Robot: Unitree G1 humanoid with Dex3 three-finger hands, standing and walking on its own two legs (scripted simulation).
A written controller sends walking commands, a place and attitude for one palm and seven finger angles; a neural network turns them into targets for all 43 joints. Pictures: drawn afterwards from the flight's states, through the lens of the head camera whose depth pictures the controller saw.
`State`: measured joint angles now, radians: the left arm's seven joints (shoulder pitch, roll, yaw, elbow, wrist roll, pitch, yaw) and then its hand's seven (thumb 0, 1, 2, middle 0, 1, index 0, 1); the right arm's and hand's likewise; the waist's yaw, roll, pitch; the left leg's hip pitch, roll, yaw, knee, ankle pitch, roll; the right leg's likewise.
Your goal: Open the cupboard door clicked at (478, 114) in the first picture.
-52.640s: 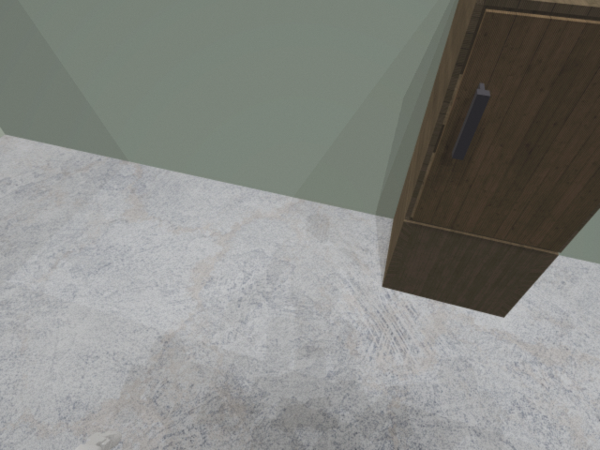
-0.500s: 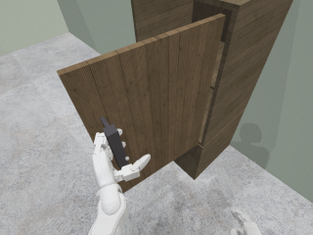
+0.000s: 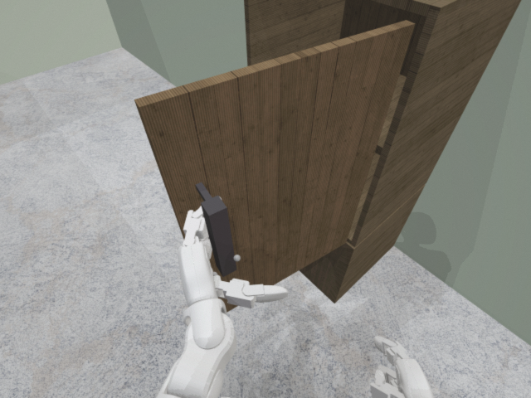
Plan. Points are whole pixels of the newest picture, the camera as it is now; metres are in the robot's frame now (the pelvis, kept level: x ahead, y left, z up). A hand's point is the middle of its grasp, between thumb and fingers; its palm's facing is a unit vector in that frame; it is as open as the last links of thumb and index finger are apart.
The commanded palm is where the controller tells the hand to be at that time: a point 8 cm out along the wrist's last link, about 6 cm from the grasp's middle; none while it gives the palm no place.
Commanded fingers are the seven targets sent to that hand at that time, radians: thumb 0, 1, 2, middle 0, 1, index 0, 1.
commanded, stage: slide the hand sideways off the handle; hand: left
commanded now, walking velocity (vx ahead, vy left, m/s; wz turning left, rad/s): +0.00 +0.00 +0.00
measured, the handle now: (214, 230) +0.35 +0.11 +0.07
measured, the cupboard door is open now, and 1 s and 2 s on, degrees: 80 84 84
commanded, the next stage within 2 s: draw the hand back to the body in 1.20 s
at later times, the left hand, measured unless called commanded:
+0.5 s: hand (235, 287) +0.26 +0.06 +0.07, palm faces -0.07 -1.00 +0.00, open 16.2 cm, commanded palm +0.23 +0.12 +0.07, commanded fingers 0.00 -0.50 0.30 -0.15 -0.30 -0.15 -0.30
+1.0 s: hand (193, 313) +0.22 +0.11 +0.07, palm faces -0.02 -1.00 -0.04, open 16.0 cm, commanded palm +0.19 +0.18 +0.07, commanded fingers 0.00 -0.50 0.30 -0.15 -0.30 -0.15 -0.30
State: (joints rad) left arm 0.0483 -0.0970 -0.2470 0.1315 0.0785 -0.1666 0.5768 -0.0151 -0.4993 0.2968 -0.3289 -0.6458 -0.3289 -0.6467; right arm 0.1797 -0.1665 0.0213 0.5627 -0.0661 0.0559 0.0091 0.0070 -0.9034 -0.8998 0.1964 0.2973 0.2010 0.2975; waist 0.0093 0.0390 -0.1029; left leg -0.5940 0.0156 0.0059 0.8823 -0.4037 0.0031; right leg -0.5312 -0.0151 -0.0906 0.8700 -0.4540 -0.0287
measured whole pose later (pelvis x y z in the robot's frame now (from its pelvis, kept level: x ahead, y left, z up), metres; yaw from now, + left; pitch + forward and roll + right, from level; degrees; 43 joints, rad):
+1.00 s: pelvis +0.02 -0.01 -0.01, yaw +0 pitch +9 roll +0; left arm 0.51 0.15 -0.04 -0.21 -0.15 -0.29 -0.08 -0.02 -0.50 0.30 -0.20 -0.32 -0.21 -0.33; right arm 0.25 -0.22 0.02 0.46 0.00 -0.06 -0.03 0.01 -0.90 -0.90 0.20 0.30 0.20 0.30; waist 0.01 0.04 -0.10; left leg -0.62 0.03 0.01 0.91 -0.45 -0.02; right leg -0.56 0.00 -0.09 0.91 -0.50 -0.04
